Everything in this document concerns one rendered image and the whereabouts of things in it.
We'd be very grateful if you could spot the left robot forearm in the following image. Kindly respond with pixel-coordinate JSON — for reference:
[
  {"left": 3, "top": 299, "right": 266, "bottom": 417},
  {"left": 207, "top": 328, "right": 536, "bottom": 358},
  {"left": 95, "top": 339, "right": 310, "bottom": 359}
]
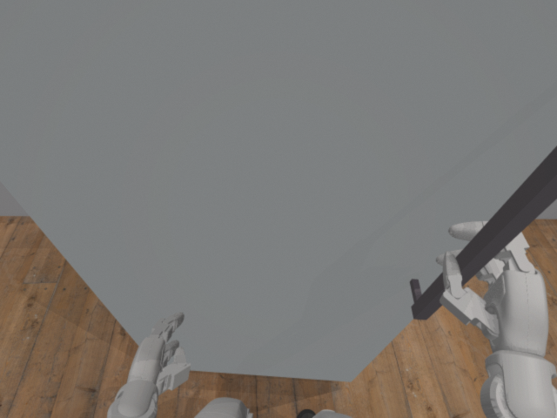
[{"left": 107, "top": 380, "right": 158, "bottom": 418}]

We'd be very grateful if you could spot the fridge door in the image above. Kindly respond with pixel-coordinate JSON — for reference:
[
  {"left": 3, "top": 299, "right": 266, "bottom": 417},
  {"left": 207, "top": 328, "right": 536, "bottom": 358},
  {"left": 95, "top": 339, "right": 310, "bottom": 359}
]
[{"left": 0, "top": 0, "right": 557, "bottom": 382}]

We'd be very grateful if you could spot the robot left thigh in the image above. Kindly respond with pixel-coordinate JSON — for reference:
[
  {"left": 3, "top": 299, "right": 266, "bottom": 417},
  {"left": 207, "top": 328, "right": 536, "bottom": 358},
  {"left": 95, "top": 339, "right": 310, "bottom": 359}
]
[{"left": 194, "top": 397, "right": 253, "bottom": 418}]

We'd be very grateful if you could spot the right robot hand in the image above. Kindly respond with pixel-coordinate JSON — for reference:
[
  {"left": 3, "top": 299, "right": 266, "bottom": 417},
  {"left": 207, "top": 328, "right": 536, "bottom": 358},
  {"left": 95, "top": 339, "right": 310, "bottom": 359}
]
[{"left": 436, "top": 221, "right": 548, "bottom": 358}]

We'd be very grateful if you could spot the left robot hand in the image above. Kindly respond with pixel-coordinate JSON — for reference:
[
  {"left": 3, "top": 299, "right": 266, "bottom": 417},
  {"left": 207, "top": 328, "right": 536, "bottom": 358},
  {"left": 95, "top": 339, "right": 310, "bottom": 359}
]
[{"left": 127, "top": 312, "right": 191, "bottom": 395}]

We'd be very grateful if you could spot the handle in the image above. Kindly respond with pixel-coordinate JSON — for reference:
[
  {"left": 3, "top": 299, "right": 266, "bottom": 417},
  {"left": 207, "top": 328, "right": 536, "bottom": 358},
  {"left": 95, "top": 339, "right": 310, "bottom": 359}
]
[{"left": 410, "top": 146, "right": 557, "bottom": 320}]

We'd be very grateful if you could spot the right robot forearm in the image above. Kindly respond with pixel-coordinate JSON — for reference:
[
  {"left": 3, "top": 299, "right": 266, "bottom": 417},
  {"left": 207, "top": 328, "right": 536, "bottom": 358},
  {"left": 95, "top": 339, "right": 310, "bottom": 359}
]
[{"left": 480, "top": 350, "right": 557, "bottom": 418}]

